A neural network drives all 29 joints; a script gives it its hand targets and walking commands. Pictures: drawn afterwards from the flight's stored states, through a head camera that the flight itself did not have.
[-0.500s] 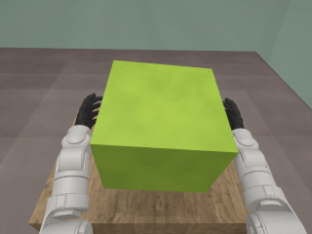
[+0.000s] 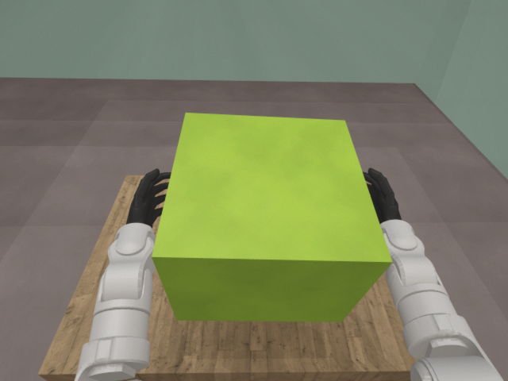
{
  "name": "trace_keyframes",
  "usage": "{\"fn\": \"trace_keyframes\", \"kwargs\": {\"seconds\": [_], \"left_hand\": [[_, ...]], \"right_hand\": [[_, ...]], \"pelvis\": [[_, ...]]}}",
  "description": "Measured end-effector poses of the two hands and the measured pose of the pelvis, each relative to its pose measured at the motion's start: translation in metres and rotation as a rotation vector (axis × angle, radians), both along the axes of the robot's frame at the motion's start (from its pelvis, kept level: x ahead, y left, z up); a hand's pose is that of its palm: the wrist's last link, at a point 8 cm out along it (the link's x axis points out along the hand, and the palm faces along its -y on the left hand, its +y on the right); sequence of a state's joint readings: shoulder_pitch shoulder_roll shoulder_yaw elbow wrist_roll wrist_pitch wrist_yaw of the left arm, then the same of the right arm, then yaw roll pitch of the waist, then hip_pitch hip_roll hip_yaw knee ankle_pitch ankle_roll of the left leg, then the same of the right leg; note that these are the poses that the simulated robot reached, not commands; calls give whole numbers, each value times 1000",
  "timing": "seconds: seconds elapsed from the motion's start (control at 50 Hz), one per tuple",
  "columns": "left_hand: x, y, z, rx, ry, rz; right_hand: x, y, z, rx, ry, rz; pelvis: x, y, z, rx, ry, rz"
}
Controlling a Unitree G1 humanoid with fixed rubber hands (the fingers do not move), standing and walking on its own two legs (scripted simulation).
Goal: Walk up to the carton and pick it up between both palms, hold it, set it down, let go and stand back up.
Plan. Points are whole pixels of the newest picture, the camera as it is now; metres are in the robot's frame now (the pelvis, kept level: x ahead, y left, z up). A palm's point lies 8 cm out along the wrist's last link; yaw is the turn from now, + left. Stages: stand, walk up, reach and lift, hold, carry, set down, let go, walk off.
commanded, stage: set down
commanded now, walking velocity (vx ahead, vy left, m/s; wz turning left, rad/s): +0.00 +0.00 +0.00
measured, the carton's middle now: (263, 217) +0.40 +0.00 +0.07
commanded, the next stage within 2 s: none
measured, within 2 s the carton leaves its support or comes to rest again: rests again in 1.74 s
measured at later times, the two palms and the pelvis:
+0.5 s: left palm (150, 238) +0.34 +0.19 +0.07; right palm (376, 223) +0.38 -0.20 +0.08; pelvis -0.01 -0.01 +0.00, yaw +0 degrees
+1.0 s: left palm (157, 256) +0.34 +0.19 +0.02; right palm (369, 234) +0.39 -0.20 +0.04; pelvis +0.00 -0.01 +0.00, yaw +1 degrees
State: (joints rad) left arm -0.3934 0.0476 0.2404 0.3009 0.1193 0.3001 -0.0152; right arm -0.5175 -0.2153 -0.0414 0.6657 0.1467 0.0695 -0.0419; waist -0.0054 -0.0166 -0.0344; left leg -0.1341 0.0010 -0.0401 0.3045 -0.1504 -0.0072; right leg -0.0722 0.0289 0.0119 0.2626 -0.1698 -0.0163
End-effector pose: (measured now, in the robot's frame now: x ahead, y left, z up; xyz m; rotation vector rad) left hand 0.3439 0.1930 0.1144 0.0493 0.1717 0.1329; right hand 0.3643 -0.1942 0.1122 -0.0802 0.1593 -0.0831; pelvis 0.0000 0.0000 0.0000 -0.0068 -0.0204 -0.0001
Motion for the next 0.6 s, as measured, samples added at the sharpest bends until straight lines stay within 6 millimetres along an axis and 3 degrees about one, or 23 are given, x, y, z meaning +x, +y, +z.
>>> {"fn": "trace_keyframes", "kwargs": {"seconds": [0.12,0.34,0.6], "left_hand": [[-10,5,-18,1,33,24],[-7,4,-33,11,48,46],[0,-2,-59,23,70,47]], "right_hand": [[-2,6,-19,-1,27,32],[8,5,-20,-18,29,60],[16,-1,-48,-21,51,65]], "pelvis": [[-9,0,0,-1,20,5],[-16,-7,0,4,55,11],[-4,-8,0,5,100,1]]}}
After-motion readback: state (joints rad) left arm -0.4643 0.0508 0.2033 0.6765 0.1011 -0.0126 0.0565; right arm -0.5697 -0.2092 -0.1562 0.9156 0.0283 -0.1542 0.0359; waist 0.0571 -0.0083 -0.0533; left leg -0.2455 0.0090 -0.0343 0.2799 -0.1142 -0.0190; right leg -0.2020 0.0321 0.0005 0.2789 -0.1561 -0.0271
